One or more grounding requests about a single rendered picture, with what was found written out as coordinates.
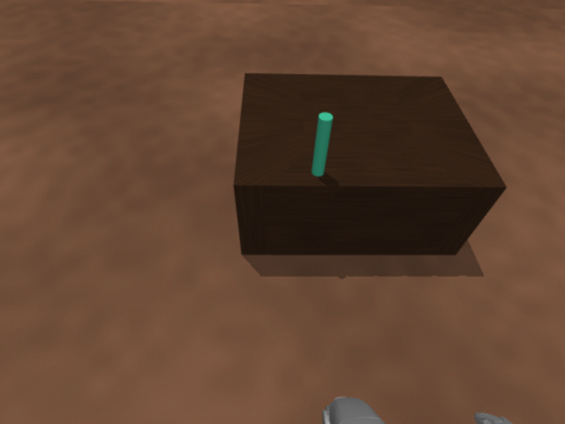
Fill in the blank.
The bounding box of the can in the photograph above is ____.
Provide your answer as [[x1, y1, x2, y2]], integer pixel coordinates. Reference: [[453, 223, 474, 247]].
[[312, 112, 333, 177]]

